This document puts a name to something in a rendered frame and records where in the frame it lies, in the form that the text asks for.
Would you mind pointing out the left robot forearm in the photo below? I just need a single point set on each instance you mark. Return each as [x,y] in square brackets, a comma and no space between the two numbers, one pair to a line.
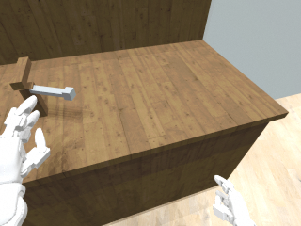
[13,208]

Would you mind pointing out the counter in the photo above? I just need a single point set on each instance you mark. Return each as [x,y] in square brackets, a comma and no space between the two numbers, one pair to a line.
[157,111]

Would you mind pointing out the tap lever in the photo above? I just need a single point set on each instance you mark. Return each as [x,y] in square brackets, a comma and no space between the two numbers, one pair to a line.
[67,93]

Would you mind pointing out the left robot hand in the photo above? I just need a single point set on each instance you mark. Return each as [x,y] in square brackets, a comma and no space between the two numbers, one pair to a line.
[18,124]

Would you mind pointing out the right robot hand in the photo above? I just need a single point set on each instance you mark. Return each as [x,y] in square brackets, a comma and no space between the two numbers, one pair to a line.
[233,206]

